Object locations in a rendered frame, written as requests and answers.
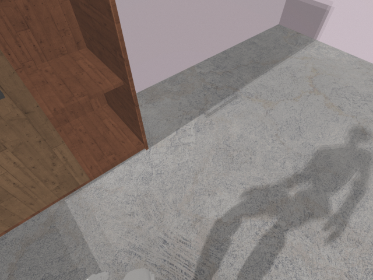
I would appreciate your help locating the robot left thigh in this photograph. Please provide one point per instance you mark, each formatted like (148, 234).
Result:
(139, 274)

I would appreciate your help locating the wardrobe door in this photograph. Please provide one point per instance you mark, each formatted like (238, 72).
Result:
(36, 166)

